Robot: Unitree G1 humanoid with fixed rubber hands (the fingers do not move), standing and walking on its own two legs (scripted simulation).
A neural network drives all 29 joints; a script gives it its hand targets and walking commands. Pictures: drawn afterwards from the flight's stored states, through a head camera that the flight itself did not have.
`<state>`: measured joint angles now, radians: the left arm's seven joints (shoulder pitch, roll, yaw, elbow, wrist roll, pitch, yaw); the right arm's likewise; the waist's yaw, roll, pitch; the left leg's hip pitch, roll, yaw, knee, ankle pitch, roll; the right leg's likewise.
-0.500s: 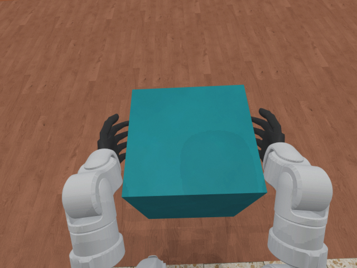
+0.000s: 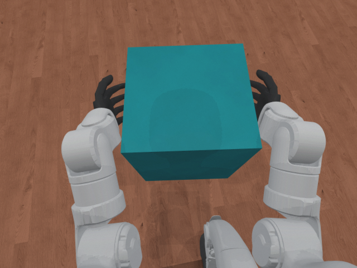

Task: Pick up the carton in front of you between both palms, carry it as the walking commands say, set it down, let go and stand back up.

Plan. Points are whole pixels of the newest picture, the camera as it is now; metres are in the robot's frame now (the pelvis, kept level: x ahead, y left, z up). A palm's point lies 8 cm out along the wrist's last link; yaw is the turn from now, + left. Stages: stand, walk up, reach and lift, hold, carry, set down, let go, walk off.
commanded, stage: carry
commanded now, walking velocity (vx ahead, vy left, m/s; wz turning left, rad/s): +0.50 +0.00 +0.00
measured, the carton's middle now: (186, 123) +0.40 -0.02 +0.05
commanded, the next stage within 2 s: none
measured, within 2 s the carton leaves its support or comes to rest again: neither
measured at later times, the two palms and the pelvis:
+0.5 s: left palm out of the picture +0.71 +0.16 +0.19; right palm out of the picture +0.71 -0.13 +0.19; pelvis +0.35 +0.00 +0.02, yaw +0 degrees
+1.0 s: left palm out of the picture +0.99 +0.15 +0.21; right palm out of the picture +1.02 -0.15 +0.22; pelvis +0.64 -0.02 +0.07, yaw +0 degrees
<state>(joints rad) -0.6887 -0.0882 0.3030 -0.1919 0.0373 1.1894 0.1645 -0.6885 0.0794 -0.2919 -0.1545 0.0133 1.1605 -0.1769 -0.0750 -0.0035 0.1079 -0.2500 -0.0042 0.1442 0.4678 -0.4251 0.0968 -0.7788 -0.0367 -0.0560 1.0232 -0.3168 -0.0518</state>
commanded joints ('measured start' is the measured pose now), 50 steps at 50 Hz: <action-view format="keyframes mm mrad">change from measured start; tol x32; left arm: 1 -592 -756 -676 -59 -217 -17 -66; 50 -831 -912 -739 -46 -407 54 -122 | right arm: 1 -668 831 740 -143 334 16 131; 50 -672 822 564 53 177 100 103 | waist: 1 -8 139 -557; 7 193 -310 -829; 23 55 -152 -559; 26 -42 369 -684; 42 77 128 -594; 45 167 -323 -720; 50 143 -33 -626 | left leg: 1 454 193 -145 -22 770 101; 4 323 169 -3 271 1097 15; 8 -550 -45 -198 1042 -67 -50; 23 -8 -98 104 108 211 -26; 27 535 352 -812 -80 285 249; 43 63 149 -53 272 727 -3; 45 -446 -70 -71 734 -55 -80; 50 -599 41 -183 847 -1 -45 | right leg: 1 81 46 -86 -274 80 2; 5 811 75 -85 -503 206 -54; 7 1225 -295 705 -610 366 -318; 23 717 -130 -7 -427 741 -66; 26 102 153 0 261 -179 46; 29 -63 33 93 428 -151 -3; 42 531 125 -175 -479 88 -7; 45 1116 -295 685 -663 67 -258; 50 992 -239 423 -588 351 -182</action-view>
